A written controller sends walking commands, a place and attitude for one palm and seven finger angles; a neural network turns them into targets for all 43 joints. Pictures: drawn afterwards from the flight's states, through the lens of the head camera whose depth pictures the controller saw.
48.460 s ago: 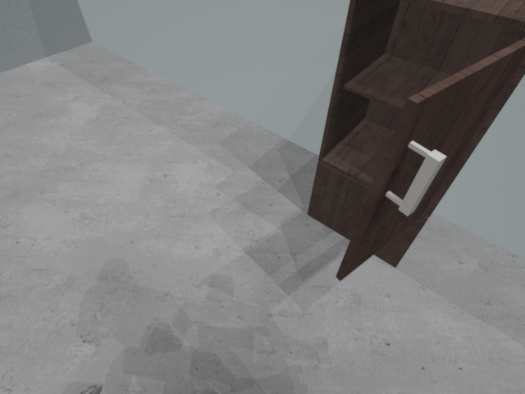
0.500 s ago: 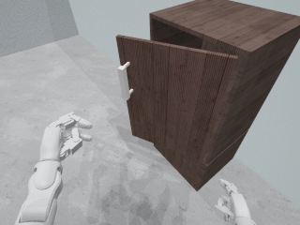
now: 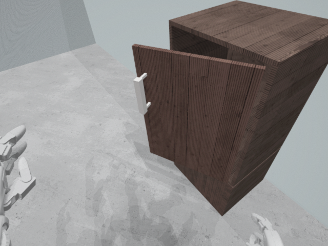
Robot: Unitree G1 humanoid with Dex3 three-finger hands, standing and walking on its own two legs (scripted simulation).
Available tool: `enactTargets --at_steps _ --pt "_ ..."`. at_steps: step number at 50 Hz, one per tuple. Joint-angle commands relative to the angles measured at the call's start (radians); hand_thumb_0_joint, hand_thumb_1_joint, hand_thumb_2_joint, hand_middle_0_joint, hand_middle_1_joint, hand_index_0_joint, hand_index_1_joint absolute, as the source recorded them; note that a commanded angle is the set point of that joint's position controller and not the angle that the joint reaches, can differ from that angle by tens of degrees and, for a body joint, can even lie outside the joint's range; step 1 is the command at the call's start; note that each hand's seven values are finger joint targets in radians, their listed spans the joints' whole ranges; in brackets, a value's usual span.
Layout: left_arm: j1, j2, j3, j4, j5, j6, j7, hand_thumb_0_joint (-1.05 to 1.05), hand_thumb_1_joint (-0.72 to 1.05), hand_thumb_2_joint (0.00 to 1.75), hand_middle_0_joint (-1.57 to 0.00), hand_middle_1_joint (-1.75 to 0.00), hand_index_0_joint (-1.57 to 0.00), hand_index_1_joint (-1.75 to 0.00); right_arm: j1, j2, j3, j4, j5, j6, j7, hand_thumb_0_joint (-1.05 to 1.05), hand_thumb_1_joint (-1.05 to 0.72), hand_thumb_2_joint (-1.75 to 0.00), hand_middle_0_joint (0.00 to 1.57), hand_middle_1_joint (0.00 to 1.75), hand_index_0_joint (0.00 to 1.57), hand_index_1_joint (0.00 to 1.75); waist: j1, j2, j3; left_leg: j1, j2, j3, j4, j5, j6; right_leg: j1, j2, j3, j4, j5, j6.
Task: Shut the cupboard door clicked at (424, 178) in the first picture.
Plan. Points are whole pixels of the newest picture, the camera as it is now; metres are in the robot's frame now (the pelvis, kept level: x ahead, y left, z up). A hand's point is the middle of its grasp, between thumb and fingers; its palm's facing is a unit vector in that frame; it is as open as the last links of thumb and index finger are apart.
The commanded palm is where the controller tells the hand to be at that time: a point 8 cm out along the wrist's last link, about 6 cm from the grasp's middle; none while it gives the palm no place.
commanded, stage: draw the hand back to the body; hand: left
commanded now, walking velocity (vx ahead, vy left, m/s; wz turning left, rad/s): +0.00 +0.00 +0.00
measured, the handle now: (143, 93) +0.63 +0.17 +0.04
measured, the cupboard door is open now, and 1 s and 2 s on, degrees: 26 26 26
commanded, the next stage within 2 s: step back with the hand held close in 0.24 s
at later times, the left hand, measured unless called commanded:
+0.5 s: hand (39, 173) +0.19 +0.27 +0.16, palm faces +0.43 -0.78 -0.45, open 7.4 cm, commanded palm +0.14 +0.30 +0.17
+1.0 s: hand (0, 209) +0.12 +0.29 +0.16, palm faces +0.42 -0.76 -0.50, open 7.4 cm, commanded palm +0.06 +0.33 +0.17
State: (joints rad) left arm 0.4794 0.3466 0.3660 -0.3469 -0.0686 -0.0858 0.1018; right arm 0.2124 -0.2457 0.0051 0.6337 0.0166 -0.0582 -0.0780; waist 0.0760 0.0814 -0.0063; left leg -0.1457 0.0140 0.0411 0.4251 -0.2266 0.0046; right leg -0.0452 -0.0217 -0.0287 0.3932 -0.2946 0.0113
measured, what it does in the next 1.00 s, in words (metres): shifts its weight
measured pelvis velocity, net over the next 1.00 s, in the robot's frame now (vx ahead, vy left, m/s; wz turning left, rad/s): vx -0.08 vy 0.03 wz -0.01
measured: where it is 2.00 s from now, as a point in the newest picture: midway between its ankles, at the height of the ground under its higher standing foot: outside the picture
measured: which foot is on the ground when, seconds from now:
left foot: down 0.00-1.00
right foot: down 0.00-1.00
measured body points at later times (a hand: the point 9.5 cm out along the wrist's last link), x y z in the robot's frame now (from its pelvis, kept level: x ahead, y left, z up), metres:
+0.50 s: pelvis -0.01 +0.00 +0.00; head -0.01 -0.02 +0.45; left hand +0.16 +0.31 +0.18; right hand +0.18 -0.23 -0.09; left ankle +0.01 +0.12 -0.74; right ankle -0.05 -0.12 -0.74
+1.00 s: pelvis -0.08 +0.03 -0.01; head -0.07 +0.03 +0.44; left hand +0.09 +0.33 +0.19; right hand +0.09 -0.22 -0.09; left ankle +0.01 +0.12 -0.74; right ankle -0.05 -0.12 -0.74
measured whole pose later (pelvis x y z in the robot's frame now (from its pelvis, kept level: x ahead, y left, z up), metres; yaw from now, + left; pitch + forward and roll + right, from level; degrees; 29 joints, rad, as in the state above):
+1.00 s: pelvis -0.08 +0.03 -0.01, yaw -1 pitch +0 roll -2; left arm 0.54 0.43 0.44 -0.45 -0.05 -0.22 0.14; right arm 0.21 -0.23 0.00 0.55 0.03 -0.02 -0.09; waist 0.01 0.03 0.01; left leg -0.40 0.02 0.06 0.57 -0.17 0.05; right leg -0.31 -0.03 -0.01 0.55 -0.23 0.04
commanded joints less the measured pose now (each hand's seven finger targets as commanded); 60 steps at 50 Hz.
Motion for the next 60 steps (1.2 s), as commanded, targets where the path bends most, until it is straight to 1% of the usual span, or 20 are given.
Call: enactTargets --at_steps 1,7,10,12,15,18,19,21,28,32,38,42,45,47,50,52,53,57,58,60 --pt "-0.154 0.178 0.076 -0.202 0.008 -0.063 0.017 0.0 0.9 0.9 -0.2 -0.3 -0.2 -0.3 -0.142 -0.087 -0.03 -0.167 -0.006 -0.075 -0.014 0.0 -0.9 -0.9 0.2 0.3 0.2 0.3 -0.02 -0.047 -0.055 0.103 0.002 0.012 -0.052 0.17 0.032 -0.125 0.021 -0.009 -0.07 0.202 -0.006" --pt "-0.112 0.223 0.125 -0.23 0.005 -0.069 0.021 0.0 0.9 0.9 -0.2 -0.3 -0.2 -0.3 -0.149 -0.079 -0.024 -0.162 -0.009 -0.083 -0.01 0.0 -0.9 -0.9 0.2 0.3 0.2 0.3 -0.004 -0.009 -0.062 0.09 0.001 0.014 -0.041 0.216 0.025 -0.089 0.02 -0.005 -0.066 0.261 -0.012" --pt "-0.101 0.196 0.11 -0.231 0.001 -0.068 0.018 0.0 0.9 0.9 -0.2 -0.3 -0.2 -0.3 -0.146 -0.072 -0.021 -0.167 -0.008 -0.081 -0.007 0.0 -0.9 -0.9 0.2 0.3 0.2 0.3 -0.01 0.007 -0.052 0.091 0.004 0.015 -0.043 0.224 0.02 -0.096 0.022 -0.01 -0.061 0.266 -0.012" --pt "-0.084 0.212 0.129 -0.211 -0.001 -0.064 0.016 0.0 0.9 0.9 -0.2 -0.3 -0.2 -0.3 -0.144 -0.078 -0.024 -0.166 -0.009 -0.079 -0.008 0.0 -0.9 -0.9 0.2 0.3 0.2 0.3 -0.006 -0.036 -0.047 0.087 0.006 0.017 -0.042 0.233 0.023 -0.093 0.022 -0.007 -0.067 0.284 -0.01" --pt "-0.095 0.182 0.103 -0.22 -0.003 -0.063 0.01 0.0 0.9 0.9 -0.2 -0.3 -0.2 -0.3 -0.144 -0.074 -0.024 -0.172 -0.006 -0.075 -0.005 0.0 -0.9 -0.9 0.2 0.3 0.2 0.3 -0.013 -0.006 -0.048 0.095 0.009 0.023 -0.043 0.23 0.022 -0.102 0.022 -0.007 -0.064 0.276 -0.008" --pt "-0.098 0.179 0.096 -0.22 -0.002 -0.062 0.01 0.0 0.9 0.9 -0.2 -0.3 -0.2 -0.3 -0.144 -0.076 -0.026 -0.17 -0.007 -0.074 -0.006 0.0 -0.9 -0.9 0.2 0.3 0.2 0.3 -0.015 -0.034 -0.054 0.099 0.011 0.018 -0.049 0.222 0.023 -0.101 0.023 -0.009 -0.067 0.262 -0.008" --pt "-0.184 0.288 0.183 -0.274 0.0 -0.096 0.017 0.0 0.9 0.9 -0.2 -0.3 -0.2 -0.3 -0.151 -0.105 -0.031 -0.192 0.001 -0.051 -0.004 0.0 -0.9 -0.9 0.2 0.3 0.2 0.3 -0.051 -0.033 -0.014 0.036 0.032 0.022 0.019 0.138 0.037 -0.197 -0.04 0.079 -0.115 0.314 -0.013" --pt "-0.108 0.228 0.125 -0.205 0.005 -0.111 0.014 0.0 0.9 0.9 -0.2 -0.3 -0.2 -0.3 -0.146 -0.096 -0.037 -0.173 -0.005 -0.03 -0.006 0.0 -0.9 -0.9 0.2 0.3 0.2 0.3 -0.06 -0.1 -0.043 0.011 0.024 0.011 0.056 0.109 0.031 -0.205 -0.078 0.093 -0.105 0.352 -0.026" --pt "0.006 0.263 0.169 -0.243 -0.006 -0.123 0.027 0.0 0.9 0.9 -0.2 -0.3 -0.2 -0.3 -0.14 -0.104 -0.052 -0.215 0.003 0.023 -0.019 0.0 -0.9 -0.9 0.2 0.3 0.2 0.3 -0.059 -0.033 -0.176 0.024 0.064 -0.008 0.03 0.428 0.027 -0.132 -0.04 0.027 0.046 0.503 -0.006" --pt "0.047 0.3 0.208 -0.265 -0.011 -0.116 0.035 0.0 0.9 0.9 -0.2 -0.3 -0.2 -0.3 -0.14 -0.112 -0.06 -0.236 0.005 0.049 -0.023 0.0 -0.9 -0.9 0.2 0.3 0.2 0.3 -0.056 -0.046 -0.198 -0.006 0.075 -0.012 0.025 0.438 0.026 -0.119 -0.029 0.032 0.07 0.506 -0.002" --pt "0.073 0.276 0.192 -0.288 -0.011 -0.129 0.046 0.0 0.9 0.9 -0.2 -0.3 -0.2 -0.3 -0.125 -0.112 -0.056 -0.249 0.008 0.045 -0.024 0.0 -0.9 -0.9 0.2 0.3 0.2 0.3 -0.06 0.007 -0.164 -0.129 0.098 -0.043 -0.037 0.247 0.033 -0.11 -0.006 0.035 0.1 0.328 0.004" --pt "0.052 0.3 0.227 -0.322 0.005 -0.158 0.056 0.0 0.9 0.9 -0.2 -0.3 -0.2 -0.3 -0.122 -0.127 -0.06 -0.247 0.003 0.018 -0.027 0.0 -0.9 -0.9 0.2 0.3 0.2 0.3 -0.061 0.051 -0.129 -0.304 0.118 -0.089 -0.117 -0.086 0.06 -0.041 0.023 0.037 0.141 0.204 0.01" --pt "0.03 0.257 0.2 -0.303 0.012 -0.177 0.06 0.0 0.9 0.9 -0.2 -0.3 -0.2 -0.3 -0.106 -0.124 -0.055 -0.243 0.007 -0.002 -0.026 0.0 -0.9 -0.9 0.2 0.3 0.2 0.3 -0.071 0.045 -0.07 -0.446 0.131 -0.115 -0.155 -0.324 0.076 -0.02 0.028 0.043 0.172 0.128 0.011" --pt "0.015 0.283 0.225 -0.304 0.025 -0.193 0.063 0.0 0.9 0.9 -0.2 -0.3 -0.2 -0.3 -0.104 -0.132 -0.06 -0.234 0.004 -0.018 -0.027 0.0 -0.9 -0.9 0.2 0.3 0.2 0.3 -0.068 0.047 -0.065 -0.494 0.138 -0.134 -0.164 -0.403 0.083 -0.004 0.042 0.046 0.182 0.088 0.012" --pt "-0.014 0.242 0.191 -0.319 0.028 -0.211 0.063 0.0 0.9 0.9 -0.2 -0.3 -0.2 -0.3 -0.085 -0.125 -0.058 -0.222 0.002 -0.044 -0.025 0.0 -0.9 -0.9 0.2 0.3 0.2 0.3 -0.074 0.05 -0.067 -0.505 0.138 -0.131 -0.137 -0.438 0.083 -0.03 0.036 0.061 0.189 0.04 0.006" --pt "-0.026 0.279 0.217 -0.328 0.035 -0.219 0.067 0.0 0.9 0.9 -0.2 -0.3 -0.2 -0.3 -0.079 -0.127 -0.061 -0.21 -0.005 -0.061 -0.025 0.0 -0.9 -0.9 0.2 0.3 0.2 0.3 -0.071 0.002 -0.066 -0.478 0.12 -0.119 -0.102 -0.435 0.076 -0.076 0.026 0.085 0.148 -0.012 0.0" --pt "-0.037 0.24 0.18 -0.328 0.03 -0.221 0.067 0.0 0.9 0.9 -0.2 -0.3 -0.2 -0.3 -0.072 -0.111 -0.054 -0.207 -0.005 -0.065 -0.024 0.0 -0.9 -0.9 0.2 0.3 0.2 0.3 -0.078 -0.019 -0.056 -0.452 0.101 -0.103 -0.064 -0.404 0.067 -0.125 0.005 0.108 0.113 -0.036 -0.01" --pt "-0.051 0.295 0.21 -0.341 0.027 -0.229 0.085 0.0 0.9 0.9 -0.2 -0.3 -0.2 -0.3 -0.055 -0.103 -0.057 -0.169 -0.022 -0.078 -0.016 0.0 -0.9 -0.9 0.2 0.3 0.2 0.3 -0.083 -0.109 -0.064 -0.265 0.034 -0.048 0.088 -0.26 0.023 -0.337 -0.081 0.208 -0.048 -0.155 -0.055" --pt "-0.053 0.257 0.169 -0.341 0.025 -0.231 0.086 0.0 0.9 0.9 -0.2 -0.3 -0.2 -0.3 -0.056 -0.087 -0.048 -0.167 -0.02 -0.076 -0.013 0.0 -0.9 -0.9 0.2 0.3 0.2 0.3 -0.091 -0.108 -0.061 -0.244 0.03 -0.047 0.095 -0.226 0.019 -0.358 -0.092 0.196 -0.055 -0.146 -0.059" --pt "-0.056 0.269 0.176 -0.335 0.023 -0.237 0.092 0.0 0.9 0.9 -0.2 -0.3 -0.2 -0.3 -0.058 -0.094 -0.049 -0.164 -0.019 -0.074 -0.012 0.0 -0.9 -0.9 0.2 0.3 0.2 0.3 -0.094 -0.087 -0.052 -0.247 0.033 -0.06 0.076 -0.228 0.02 -0.373 -0.076 0.174 -0.055 -0.156 -0.05"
